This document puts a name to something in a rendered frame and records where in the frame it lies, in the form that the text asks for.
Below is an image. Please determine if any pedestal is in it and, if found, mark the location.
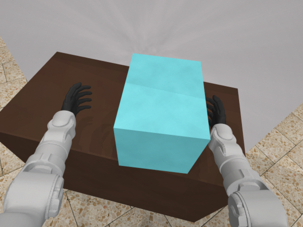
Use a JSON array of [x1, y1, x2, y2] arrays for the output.
[[0, 52, 246, 222]]

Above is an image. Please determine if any right robot upper arm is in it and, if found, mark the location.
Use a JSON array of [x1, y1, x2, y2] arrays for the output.
[[228, 190, 288, 227]]

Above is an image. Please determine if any carton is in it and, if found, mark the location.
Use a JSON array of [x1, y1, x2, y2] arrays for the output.
[[113, 53, 211, 174]]

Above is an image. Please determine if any left robot hand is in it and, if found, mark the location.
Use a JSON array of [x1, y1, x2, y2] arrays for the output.
[[61, 82, 92, 117]]

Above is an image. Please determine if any robot right forearm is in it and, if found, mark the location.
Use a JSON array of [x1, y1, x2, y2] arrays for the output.
[[208, 123, 288, 226]]

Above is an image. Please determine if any left robot upper arm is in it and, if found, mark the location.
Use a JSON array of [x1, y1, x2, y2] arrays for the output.
[[0, 172, 64, 227]]

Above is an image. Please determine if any robot left forearm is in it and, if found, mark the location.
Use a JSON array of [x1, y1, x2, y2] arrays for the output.
[[3, 110, 76, 212]]

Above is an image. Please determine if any right robot hand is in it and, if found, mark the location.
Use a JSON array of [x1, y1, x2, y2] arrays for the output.
[[205, 95, 227, 129]]

